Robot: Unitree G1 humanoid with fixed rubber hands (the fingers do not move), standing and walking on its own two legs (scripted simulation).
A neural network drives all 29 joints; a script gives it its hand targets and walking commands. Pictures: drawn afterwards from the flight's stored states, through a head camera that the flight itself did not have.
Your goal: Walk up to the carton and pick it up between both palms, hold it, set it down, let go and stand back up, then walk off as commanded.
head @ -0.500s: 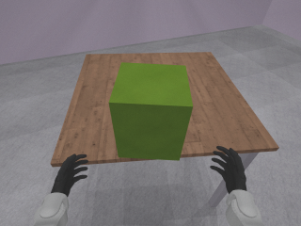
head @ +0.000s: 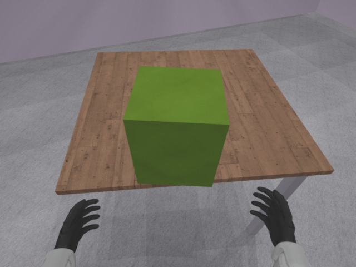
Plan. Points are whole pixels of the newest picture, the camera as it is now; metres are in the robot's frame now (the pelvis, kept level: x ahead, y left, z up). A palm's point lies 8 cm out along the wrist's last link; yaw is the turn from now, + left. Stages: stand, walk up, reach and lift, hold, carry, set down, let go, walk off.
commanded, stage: set down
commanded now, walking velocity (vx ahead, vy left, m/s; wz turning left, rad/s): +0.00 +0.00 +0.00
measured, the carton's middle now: (177, 129) +0.47 +0.00 +0.05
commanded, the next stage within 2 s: let go in 1.28 s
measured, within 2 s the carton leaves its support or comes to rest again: neither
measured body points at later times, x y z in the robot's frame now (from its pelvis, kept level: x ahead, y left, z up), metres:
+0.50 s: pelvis +0.01 +0.00 +0.00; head +0.05 +0.00 +0.45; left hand +0.22 +0.24 -0.03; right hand +0.20 -0.20 -0.02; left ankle +0.01 +0.12 -0.75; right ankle +0.03 -0.12 -0.75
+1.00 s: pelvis +0.01 +0.00 +0.00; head +0.06 +0.01 +0.45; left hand +0.20 +0.24 -0.06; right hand +0.19 -0.20 -0.05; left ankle +0.01 +0.12 -0.75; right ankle +0.03 -0.12 -0.75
